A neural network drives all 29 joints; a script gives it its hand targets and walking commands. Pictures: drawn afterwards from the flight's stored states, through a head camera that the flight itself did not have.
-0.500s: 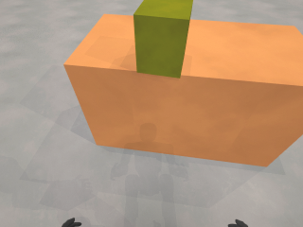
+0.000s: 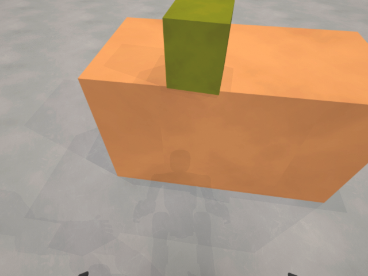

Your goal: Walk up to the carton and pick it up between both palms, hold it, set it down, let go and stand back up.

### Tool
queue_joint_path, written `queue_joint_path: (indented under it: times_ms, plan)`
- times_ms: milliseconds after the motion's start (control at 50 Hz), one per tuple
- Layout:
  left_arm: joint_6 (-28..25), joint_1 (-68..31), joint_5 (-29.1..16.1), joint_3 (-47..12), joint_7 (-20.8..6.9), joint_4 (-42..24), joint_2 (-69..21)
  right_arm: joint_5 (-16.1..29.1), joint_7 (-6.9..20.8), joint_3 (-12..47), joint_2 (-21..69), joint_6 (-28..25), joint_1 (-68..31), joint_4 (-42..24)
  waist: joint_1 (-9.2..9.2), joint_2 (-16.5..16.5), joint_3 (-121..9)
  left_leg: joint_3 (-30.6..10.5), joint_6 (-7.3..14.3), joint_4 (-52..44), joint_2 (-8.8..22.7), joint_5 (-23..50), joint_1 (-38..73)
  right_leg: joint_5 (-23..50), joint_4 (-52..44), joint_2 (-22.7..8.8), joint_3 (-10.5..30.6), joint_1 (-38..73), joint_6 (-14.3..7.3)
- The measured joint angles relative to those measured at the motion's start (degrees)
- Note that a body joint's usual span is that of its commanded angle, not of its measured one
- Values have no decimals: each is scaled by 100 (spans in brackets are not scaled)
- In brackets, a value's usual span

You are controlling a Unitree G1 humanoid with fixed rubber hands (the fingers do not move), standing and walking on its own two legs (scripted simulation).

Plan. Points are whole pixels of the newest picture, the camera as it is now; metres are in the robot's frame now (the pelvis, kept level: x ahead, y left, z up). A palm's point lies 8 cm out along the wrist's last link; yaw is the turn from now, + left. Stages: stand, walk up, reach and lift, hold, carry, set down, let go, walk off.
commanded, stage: stand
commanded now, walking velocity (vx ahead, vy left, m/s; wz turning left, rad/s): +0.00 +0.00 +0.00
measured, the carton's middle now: (199, 46) +0.84 -0.05 +0.09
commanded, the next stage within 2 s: none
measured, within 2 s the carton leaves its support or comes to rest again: neither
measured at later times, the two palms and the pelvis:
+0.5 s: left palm out of the picture +0.08 +0.26 -0.11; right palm out of the picture +0.07 -0.25 -0.11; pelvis +0.00 +0.00 +0.00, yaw +0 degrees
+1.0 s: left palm out of the picture +0.07 +0.26 -0.11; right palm out of the picture +0.07 -0.25 -0.11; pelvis +0.00 +0.00 +0.00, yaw +0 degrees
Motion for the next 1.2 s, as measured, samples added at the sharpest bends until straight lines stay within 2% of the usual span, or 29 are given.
queue_joint_path:
  times_ms: [1200]
  plan:
    - [-5,71,-14,-46,53,301,43,27,-39,27,-28,6,35,301,-1,-5,-18,2,14,-169,-18,59,103,71,-166,-10,75,87,38]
